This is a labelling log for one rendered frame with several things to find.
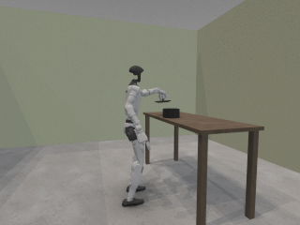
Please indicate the pot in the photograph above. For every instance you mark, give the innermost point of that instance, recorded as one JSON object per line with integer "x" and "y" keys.
{"x": 170, "y": 113}

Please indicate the robot torso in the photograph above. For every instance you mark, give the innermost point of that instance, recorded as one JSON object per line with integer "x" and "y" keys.
{"x": 136, "y": 105}

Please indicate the robot right forearm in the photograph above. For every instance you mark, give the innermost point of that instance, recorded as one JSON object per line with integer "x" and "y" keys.
{"x": 132, "y": 116}

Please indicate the right robot foot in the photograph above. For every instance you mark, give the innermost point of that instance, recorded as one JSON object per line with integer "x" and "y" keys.
{"x": 133, "y": 202}

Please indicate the robot left upper arm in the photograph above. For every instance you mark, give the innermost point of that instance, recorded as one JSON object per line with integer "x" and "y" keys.
{"x": 145, "y": 93}

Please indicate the robot right upper arm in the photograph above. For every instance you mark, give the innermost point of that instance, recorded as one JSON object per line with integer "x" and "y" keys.
{"x": 133, "y": 92}

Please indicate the table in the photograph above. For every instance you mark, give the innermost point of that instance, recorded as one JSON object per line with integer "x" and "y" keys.
{"x": 204, "y": 126}

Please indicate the robot right hand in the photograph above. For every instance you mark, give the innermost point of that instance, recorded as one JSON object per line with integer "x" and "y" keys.
{"x": 141, "y": 138}

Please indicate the robot left hand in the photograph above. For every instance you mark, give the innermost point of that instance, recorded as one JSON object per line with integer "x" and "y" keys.
{"x": 162, "y": 95}

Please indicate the robot left forearm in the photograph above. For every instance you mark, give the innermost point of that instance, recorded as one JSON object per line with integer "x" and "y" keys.
{"x": 153, "y": 91}

